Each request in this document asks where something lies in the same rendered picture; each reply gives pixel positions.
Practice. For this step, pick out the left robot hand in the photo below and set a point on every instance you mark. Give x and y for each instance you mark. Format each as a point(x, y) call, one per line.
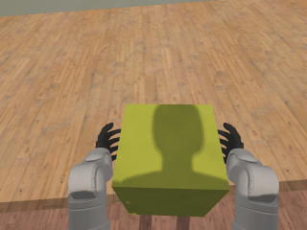
point(105, 142)

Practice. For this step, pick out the carton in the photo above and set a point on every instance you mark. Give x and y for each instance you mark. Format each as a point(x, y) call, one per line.
point(169, 160)

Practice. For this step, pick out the robot right forearm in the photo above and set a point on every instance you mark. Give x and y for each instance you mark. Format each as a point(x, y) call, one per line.
point(256, 192)

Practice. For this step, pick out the robot left forearm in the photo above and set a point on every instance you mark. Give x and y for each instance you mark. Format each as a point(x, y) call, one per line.
point(87, 196)

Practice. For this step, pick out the right robot hand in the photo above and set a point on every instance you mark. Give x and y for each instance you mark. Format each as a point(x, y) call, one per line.
point(234, 140)

